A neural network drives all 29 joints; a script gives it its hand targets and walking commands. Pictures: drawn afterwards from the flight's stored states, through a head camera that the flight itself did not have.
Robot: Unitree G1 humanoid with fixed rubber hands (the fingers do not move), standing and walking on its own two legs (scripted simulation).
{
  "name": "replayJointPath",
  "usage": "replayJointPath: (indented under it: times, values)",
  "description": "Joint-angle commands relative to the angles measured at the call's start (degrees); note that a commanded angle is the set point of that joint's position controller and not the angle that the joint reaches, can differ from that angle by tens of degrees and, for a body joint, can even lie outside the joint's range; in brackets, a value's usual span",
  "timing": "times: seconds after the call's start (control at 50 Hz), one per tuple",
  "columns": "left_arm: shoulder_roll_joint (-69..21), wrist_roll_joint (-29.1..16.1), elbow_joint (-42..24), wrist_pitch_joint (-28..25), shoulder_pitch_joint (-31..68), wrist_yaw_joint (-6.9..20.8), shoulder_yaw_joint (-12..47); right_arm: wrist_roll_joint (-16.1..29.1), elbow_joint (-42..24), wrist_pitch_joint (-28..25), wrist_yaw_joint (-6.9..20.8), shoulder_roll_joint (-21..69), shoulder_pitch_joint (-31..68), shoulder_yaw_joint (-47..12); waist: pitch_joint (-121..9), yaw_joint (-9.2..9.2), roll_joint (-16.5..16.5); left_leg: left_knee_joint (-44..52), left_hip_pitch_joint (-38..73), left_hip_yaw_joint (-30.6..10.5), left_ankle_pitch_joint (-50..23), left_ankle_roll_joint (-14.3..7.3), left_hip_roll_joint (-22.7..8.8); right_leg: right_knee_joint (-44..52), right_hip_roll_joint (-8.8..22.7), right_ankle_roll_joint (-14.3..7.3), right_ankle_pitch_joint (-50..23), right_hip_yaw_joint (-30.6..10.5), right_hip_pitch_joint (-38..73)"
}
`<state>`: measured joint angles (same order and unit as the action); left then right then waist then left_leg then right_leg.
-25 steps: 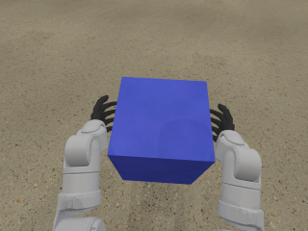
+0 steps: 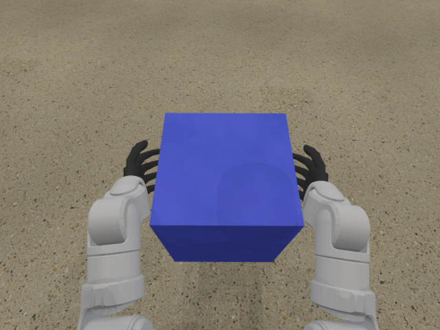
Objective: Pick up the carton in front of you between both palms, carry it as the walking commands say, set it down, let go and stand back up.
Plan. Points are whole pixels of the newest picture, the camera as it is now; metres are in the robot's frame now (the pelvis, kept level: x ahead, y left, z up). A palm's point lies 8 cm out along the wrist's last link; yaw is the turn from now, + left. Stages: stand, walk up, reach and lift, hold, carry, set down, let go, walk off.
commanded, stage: carry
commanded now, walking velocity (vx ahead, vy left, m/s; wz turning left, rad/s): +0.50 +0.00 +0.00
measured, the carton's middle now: (224, 195) +0.35 -0.01 +0.04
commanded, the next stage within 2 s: hold in 1.92 s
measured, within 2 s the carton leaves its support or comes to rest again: neither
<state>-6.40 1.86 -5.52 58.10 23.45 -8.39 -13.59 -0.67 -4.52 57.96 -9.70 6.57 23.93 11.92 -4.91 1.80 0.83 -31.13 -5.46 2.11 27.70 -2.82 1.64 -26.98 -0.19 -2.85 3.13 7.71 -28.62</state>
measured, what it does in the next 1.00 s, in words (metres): walks ahead: left foot, then right foot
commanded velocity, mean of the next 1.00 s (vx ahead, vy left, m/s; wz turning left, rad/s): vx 0.04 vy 0.00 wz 0.00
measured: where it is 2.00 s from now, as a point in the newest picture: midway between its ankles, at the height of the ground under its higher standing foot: (216, 325)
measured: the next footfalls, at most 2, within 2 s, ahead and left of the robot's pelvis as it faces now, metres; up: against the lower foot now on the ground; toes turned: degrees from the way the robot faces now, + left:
left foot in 0.40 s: +0.37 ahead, +0.09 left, +0.00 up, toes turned -11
right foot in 0.56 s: +0.26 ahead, -0.11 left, +0.00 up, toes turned -5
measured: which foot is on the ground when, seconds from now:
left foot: down 0.00-0.02, up 0.04-0.38, down 0.40-1.00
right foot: down 0.00-0.44, up 0.46-0.54, down 0.56-1.00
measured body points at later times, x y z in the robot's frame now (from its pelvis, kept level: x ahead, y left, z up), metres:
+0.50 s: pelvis +0.26 +0.02 +0.01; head +0.26 +0.02 +0.46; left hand +0.54 +0.17 +0.10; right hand +0.53 -0.14 +0.10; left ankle +0.33 +0.10 -0.72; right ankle +0.15 -0.09 -0.71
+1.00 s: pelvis +0.31 +0.01 +0.01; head +0.26 +0.01 +0.46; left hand +0.56 +0.15 +0.10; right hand +0.55 -0.15 +0.10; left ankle +0.33 +0.10 -0.72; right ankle +0.22 -0.10 -0.72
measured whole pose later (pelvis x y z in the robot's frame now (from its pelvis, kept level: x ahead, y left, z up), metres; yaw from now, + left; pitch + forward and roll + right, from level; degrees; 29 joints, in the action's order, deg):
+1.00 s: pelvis +0.31 +0.01 +0.01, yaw -2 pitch +3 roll +0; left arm -7.3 3.4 -24.2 70.1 1.1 -7.7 -3.8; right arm -3.0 -24.4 70.2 -7.9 7.3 0.9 3.2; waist -10.3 0.0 -0.5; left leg -32.9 -20.1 10.4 15.5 -2.2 -2.4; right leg -30.7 2.3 0.5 23.8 5.2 -9.4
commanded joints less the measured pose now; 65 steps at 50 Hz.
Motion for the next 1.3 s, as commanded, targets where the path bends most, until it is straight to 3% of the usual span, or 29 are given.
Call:
replayJointPath:
  times: [0.0, 0.02, 0.04, 0.06, 0.08, 0.12, 0.16, 0.24, 0.28, 0.32, 0.36, 0.38, 0.4, 0.42, 0.44, 0.48, 0.52, 0.56, 0.58, 0.62, 0.68, 0.74, 0.84, 0.94, 1.06, 1.28]
  values:
    - [-37.0, -7.1, 0.2, 0.7, 27.6, -0.1, 32.1, 9.0, -3.4, 1.0, 1.6, 40.4, 29.4, -33.9, -30.4, -3.29, -11.4, -33.4, -23.0, 1.1, -16.7, 2.5, -1.7, 1.7, 23.0, -10.6, -7.8, -32.9, 48.1]
    - [-38.9, -7.3, 1.3, 0.8, 24.9, -0.1, 32.3, 9.0, -3.7, 1.2, 1.7, 40.5, 29.2, -33.9, -28.4, -4.3, -15.1, -40.3, -33.3, -1.3, 0.9, 2.7, 2.0, 6.2, 23.1, -13.6, -6.0, -40.3, 49.1]
    - [-40.8, -8.3, -0.4, 0.8, 26.0, 0.4, 32.9, 9.4, -3.9, 1.2, 1.8, 42.3, 30.2, -34.1, -25.5, -3.86, -12.2, -42.6, -36.9, -3.3, 0.1, 1.9, -1.2, 6.6, 21.8, -12.5, -4.9, -35.9, 46.6]
    - [-43.6, -9.3, -1.4, 0.6, 27.8, 1.1, 34.3, 9.5, -4.0, 1.1, 2.1, 44.2, 31.1, -34.1, -22.9, -3.46, -6.8, -40.7, -37.0, -3.2, -2.9, 1.9, -3.5, 7.6, 20.6, -10.6, -6.7, -31.5, 42.5]
    - [-46.0, -10.6, -3.4, 0.3, 30.0, 1.9, 36.1, 9.6, -4.1, 0.9, 2.5, 45.9, 31.1, -34.4, -20.2, -2.94, -3.8, -36.7, -35.7, -3.2, -5.8, 2.1, -5.7, 9.1, 19.6, -8.8, -8.4, -27.1, 37.9]
    - [-49.1, -12.9, -6.7, -0.4, 31.9, 3.4, 38.9, 9.6, -5.3, 0.3, 3.3, 49.2, 29.8, -36.2, -19.2, -2.61, -4.9, -28.8, -30.1, -1.3, -8.4, 3.4, -5.9, 11.1, 17.3, -6.3, -14.1, -19.3, 32.3]
    - [-49.9, -14.4, -9.6, -0.4, 29.3, 4.5, 41.0, 9.6, -7.1, 0.0, 3.7, 50.5, 25.5, -38.1, -19.7, -2.39, -6.8, -22.4, -28.4, 1.0, -9.5, 4.6, -4.9, 10.5, 15.6, -6.1, -23.3, -13.9, 32.9]
    - [-48.8, -14.9, -15.1, 1.1, 18.3, 5.7, 43.5, 9.8, -14.6, 0.9, 4.2, 49.7, 16.2, -41.6, -20.0, -2.44, -9.6, -9.5, -26.4, 5.0, -16.5, 5.1, -2.3, 7.2, 12.7, -4.2, -41.7, -6.4, 36.7]
    - [-49.0, -14.8, -18.0, 2.6, 12.5, 6.1, 43.6, 11.3, -18.9, 2.5, 4.8, 50.2, 12.5, -43.2, -19.5, -2.71, -9.9, -4.0, -23.2, 6.5, -21.7, 4.8, -1.0, 6.2, 11.5, -2.9, -43.1, -3.5, 36.5]
    - [-48.7, -14.5, -20.2, 4.2, 7.2, 6.6, 43.6, 12.4, -22.4, 4.3, 5.7, 49.9, 9.7, -44.4, -18.4, -3.31, -9.8, 2.6, -18.3, 7.8, -27.7, 4.7, -0.5, 4.2, 10.6, -1.7, -39.2, -1.7, 35.5]
    - [-48.0, -14.3, -22.1, 5.9, 3.9, 7.0, 43.7, 13.1, -24.7, 6.1, 6.6, 49.4, 6.8, -44.9, -16.6, -2.75, -8.1, 14.6, -8.3, 9.5, -38.4, 4.8, -0.9, -2.0, 8.8, 0.7, -31.7, 0.6, 30.8]
    - [-47.3, -14.2, -23.0, 6.7, 2.8, 7.2, 43.8, 12.9, -25.4, 7.0, 7.1, 48.8, 4.9, -44.8, -16.9, -2.52, -7.4, 15.7, 0.3, 7.3, -44.8, 4.3, -4.2, -4.5, 8.7, 2.6, -24.8, -0.5, 25.2]
    - [-46.2, -14.1, -24.0, 7.7, 1.9, 7.3, 43.7, 12.8, -25.8, 7.9, 7.4, 47.7, 3.3, -44.4, -19.9, -2.49, -0.9, 9.0, 11.4, -1.4, -71.3, 1.5, -14.3, -10.2, 7.3, 4.8, -6.1, -0.9, 17.2]
    - [-45.9, -14.7, -24.7, 8.8, 1.5, 7.4, 44.4, 12.8, -25.0, 8.5, 7.6, 47.5, 1.6, -43.9, -25.7, -1.57, 7.3, 1.9, 24.9, -9.3, -91.0, -6.4, -22.9, -14.7, 5.2, 6.1, 13.8, -4.0, 7.4]
    - [-46.2, -15.4, -25.9, 9.5, 0.2, 7.8, 45.6, 12.6, -24.5, 8.7, 7.9, 48.7, -2.2, -43.8, -26.3, -1.01, 10.3, 4.3, 24.1, -11.7, -89.6, -9.3, -24.5, -15.5, 3.6, 5.8, 28.3, -5.0, 5.2]
    - [-49.2, -16.2, -27.4, 9.9, 1.4, 8.7, 47.5, 12.7, -25.7, 8.9, 8.7, 51.3, -2.9, -43.5, -23.3, -1.31, 7.4, 8.1, 16.9, -9.0, -72.0, -7.0, -21.4, -5.5, 4.8, 5.0, 30.7, -6.1, 8.0]
    - [-50.9, -16.4, -27.6, 9.9, 2.3, 9.3, 48.0, 12.7, -27.3, 9.0, 9.5, 51.9, -0.9, -43.9, -21.3, -1.73, 6.5, 9.2, 7.9, -3.6, -53.4, -3.1, -17.1, 4.2, 4.4, 4.9, 18.1, -3.8, 16.2]
    - [-51.2, -16.0, -27.8, 9.8, 2.2, 9.4, 48.3, 12.9, -28.4, 9.1, 10.1, 51.2, 0.1, -44.3, -19.7, -1.61, 4.7, 8.9, 2.2, -0.7, -39.6, -1.2, -13.8, 5.7, 5.8, 5.0, 9.3, -4.7, 19.2]
    - [-51.0, -15.8, -28.1, 9.8, 3.0, 9.3, 48.4, 13.3, -29.0, 9.2, 10.2, 50.8, 1.5, -44.7, -18.4, -1.48, 2.6, 7.3, 0.7, 0.4, -38.3, -0.6, -12.4, 4.3, 7.7, 4.8, 4.8, -6.0, 18.7]
    - [-49.2, -15.5, -28.0, 10.2, 2.4, 9.0, 47.5, 13.7, -28.7, 9.7, 10.1, 49.2, 1.3, -44.9, -16.8, -1.42, -0.7, 4.1, -2.0, 0.8, -43.8, -0.3, -11.5, 0.4, 9.3, 4.3, -5.2, -5.7, 19.6]
    - [-46.0, -14.2, -26.3, 10.9, -1.4, 8.2, 46.0, 13.4, -27.9, 10.6, 9.4, 46.1, -0.8, -44.6, -17.0, -1.58, -1.3, 0.2, -2.2, 1.1, -50.0, -0.5, -11.5, -1.4, 9.1, 3.7, -12.5, -5.5, 19.1]
    - [-43.9, -13.4, -25.0, 11.4, -2.3, 7.6, 44.8, 13.0, -26.6, 11.3, 8.8, 44.2, -1.1, -44.0, -16.2, -1.62, -1.9, -1.0, -3.4, 1.3, -49.1, -0.2, -11.1, -2.0, 8.9, 3.6, -15.0, -5.6, 19.0]
    - [-44.5, -13.9, -25.3, 11.5, -0.1, 7.6, 45.0, 13.2, -26.3, 11.5, 8.7, 44.9, 0.2, -43.7, -13.9, -1.69, -1.8, -0.7, -5.2, 1.3, -40.9, 0.2, -10.9, -1.4, 9.4, 3.1, -12.3, -6.4, 18.1]
    - [-45.0, -14.2, -24.7, 11.2, 1.2, 8.0, 45.6, 12.7, -25.7, 11.2, 9.0, 45.0, 0.8, -43.7, -13.4, -1.7, -1.4, 0.2, -4.9, 0.9, -38.2, 0.2, -11.2, -0.7, 9.2, 2.7, -8.1, -6.9, 17.1]
    - [-43.5, -12.1, -19.0, 9.0, 2.8, 9.7, 44.5, 10.5, -20.3, 9.0, 10.8, 43.6, 2.1, -42.6, -11.6, -1.79, -1.4, 2.2, -5.2, 0.4, -32.7, 0.1, -11.2, 1.2, 8.8, 2.2, -1.3, -7.2, 15.7]
    - [-45.3, -7.9, -8.0, 0.2, 7.5, 13.9, 41.1, 6.9, -9.1, 0.1, 15.2, 44.8, 7.2, -39.3, -11.2, -1.83, -0.9, 5.0, -5.1, -0.3, -25.5, 0.3, -11.5, 3.1, 8.4, 1.5, 7.0, -7.7, 14.1]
